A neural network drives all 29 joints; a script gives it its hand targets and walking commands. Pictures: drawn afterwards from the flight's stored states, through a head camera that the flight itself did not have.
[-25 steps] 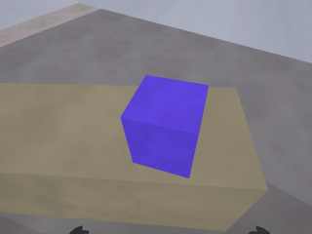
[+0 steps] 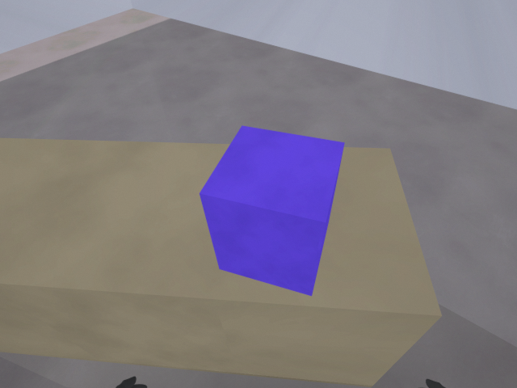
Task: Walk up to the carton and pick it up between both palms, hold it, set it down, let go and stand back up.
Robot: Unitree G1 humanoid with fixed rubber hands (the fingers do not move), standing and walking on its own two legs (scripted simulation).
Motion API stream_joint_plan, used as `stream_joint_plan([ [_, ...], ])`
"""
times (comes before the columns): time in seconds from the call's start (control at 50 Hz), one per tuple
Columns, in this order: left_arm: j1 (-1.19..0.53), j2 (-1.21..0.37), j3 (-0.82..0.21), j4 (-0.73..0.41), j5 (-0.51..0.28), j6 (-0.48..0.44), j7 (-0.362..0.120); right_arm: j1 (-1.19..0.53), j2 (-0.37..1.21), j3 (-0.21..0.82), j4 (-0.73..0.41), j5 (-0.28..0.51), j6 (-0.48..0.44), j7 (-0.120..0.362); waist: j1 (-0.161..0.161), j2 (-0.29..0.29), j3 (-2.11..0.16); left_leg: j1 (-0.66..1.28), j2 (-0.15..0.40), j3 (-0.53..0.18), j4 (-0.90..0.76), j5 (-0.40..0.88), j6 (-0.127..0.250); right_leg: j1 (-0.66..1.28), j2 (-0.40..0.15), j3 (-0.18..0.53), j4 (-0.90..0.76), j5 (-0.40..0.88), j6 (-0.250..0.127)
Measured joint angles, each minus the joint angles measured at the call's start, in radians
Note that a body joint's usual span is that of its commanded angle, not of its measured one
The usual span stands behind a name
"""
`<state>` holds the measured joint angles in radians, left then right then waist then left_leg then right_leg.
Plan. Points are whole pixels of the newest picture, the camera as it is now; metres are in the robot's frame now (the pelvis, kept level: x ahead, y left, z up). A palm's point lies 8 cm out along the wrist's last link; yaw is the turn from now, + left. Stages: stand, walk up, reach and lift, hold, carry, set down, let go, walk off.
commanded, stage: stand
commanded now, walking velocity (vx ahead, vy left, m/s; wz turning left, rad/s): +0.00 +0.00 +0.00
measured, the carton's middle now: (276, 211) +0.45 +0.00 -0.02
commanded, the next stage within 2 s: none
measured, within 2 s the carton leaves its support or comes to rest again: neither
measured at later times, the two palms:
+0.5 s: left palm out of the picture +0.09 +0.27 -0.10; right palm out of the picture +0.09 -0.26 -0.10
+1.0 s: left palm out of the picture +0.09 +0.27 -0.10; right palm out of the picture +0.09 -0.25 -0.10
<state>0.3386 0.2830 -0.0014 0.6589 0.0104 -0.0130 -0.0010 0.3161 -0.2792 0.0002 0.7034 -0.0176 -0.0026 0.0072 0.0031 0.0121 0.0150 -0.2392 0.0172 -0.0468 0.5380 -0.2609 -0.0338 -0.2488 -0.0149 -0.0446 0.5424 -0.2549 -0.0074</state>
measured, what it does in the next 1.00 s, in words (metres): stands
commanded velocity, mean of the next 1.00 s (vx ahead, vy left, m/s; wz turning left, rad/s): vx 0.00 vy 0.00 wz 0.00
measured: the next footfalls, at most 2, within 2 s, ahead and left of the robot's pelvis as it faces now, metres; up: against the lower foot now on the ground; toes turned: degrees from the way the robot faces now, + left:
none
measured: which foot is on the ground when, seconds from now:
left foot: down 0.00-1.00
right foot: down 0.00-1.00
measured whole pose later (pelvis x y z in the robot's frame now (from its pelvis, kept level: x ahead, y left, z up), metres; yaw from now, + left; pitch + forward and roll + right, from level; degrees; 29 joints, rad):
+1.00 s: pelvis +0.01 +0.01 +0.00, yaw -1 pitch -2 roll +0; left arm 0.33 0.28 0.00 0.70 0.01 0.00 0.00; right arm 0.31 -0.28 0.00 0.70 -0.01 0.00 0.00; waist 0.01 0.01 0.02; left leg -0.24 0.01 -0.04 0.54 -0.28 -0.02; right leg -0.25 -0.02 -0.02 0.54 -0.26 0.01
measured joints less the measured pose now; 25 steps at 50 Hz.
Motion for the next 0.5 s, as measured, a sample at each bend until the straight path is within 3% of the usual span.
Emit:
stream_joint_plan([
  [0.5,-0.010,0.005,0.000,0.022,-0.001,0.005,0.001,0.004,0.000,-0.001,0.003,0.004,0.000,-0.004,0.002,-0.001,0.010,-0.006,-0.003,0.006,0.008,-0.014,0.007,-0.006,-0.001,0.014,0.003,-0.008,0.008],
])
